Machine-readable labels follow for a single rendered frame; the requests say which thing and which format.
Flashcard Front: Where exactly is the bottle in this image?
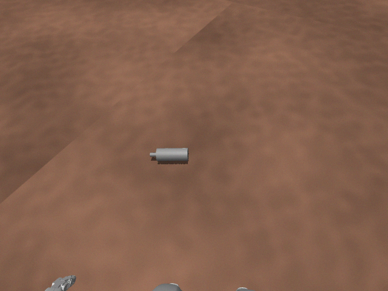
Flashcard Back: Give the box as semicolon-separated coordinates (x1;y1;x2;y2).
150;148;189;161

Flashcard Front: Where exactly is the left robot hand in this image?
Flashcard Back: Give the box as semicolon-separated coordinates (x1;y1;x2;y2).
45;275;76;291

